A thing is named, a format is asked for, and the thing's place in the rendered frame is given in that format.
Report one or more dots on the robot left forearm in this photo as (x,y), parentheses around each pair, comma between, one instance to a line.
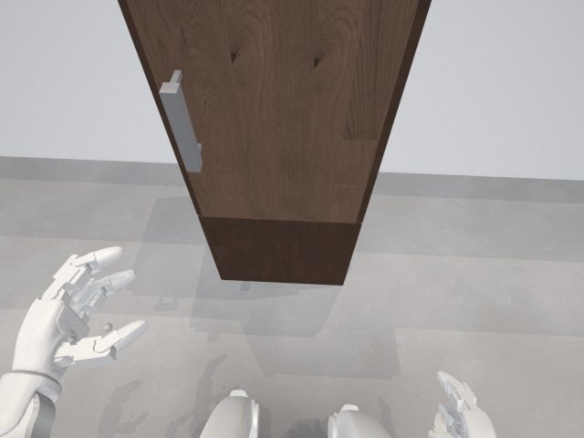
(27,404)

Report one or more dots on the right robot shin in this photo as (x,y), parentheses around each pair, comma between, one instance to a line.
(349,407)

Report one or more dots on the left robot thigh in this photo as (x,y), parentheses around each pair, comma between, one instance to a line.
(233,417)

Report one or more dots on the robot right hand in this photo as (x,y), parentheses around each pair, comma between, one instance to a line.
(472,423)

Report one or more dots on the handle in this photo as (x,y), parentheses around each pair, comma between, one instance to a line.
(176,110)

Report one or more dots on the cupboard door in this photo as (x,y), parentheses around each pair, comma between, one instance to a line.
(287,97)

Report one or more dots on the robot left hand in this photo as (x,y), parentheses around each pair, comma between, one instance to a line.
(41,343)

